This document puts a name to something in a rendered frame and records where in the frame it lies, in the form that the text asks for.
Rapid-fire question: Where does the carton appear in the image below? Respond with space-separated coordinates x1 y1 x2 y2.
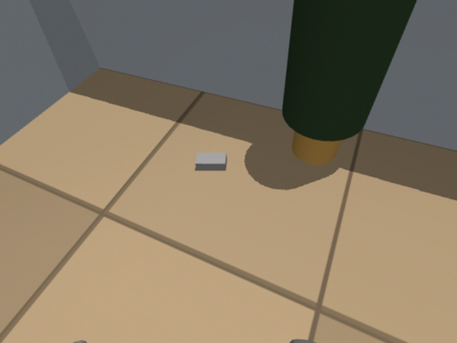
195 153 227 170

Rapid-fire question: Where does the potted plant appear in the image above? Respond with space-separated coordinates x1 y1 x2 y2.
282 0 417 165

